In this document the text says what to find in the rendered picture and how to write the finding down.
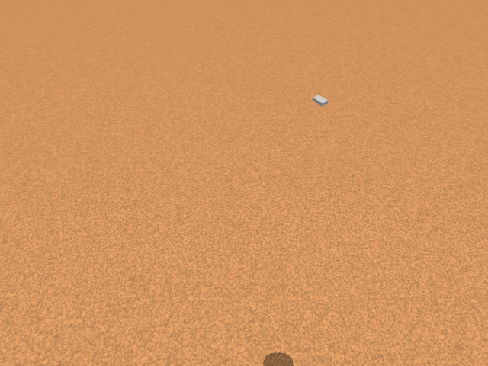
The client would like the small box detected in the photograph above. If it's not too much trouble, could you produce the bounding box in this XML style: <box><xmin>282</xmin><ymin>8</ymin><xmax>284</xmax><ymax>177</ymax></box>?
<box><xmin>313</xmin><ymin>95</ymin><xmax>328</xmax><ymax>106</ymax></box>

